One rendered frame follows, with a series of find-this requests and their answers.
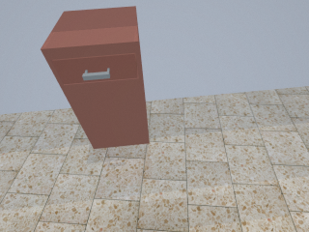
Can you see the handle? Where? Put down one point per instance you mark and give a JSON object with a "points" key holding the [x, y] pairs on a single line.
{"points": [[96, 75]]}

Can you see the cabinet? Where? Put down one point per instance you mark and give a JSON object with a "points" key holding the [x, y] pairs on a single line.
{"points": [[112, 113]]}

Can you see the drawer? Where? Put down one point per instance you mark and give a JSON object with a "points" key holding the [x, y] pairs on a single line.
{"points": [[121, 66]]}

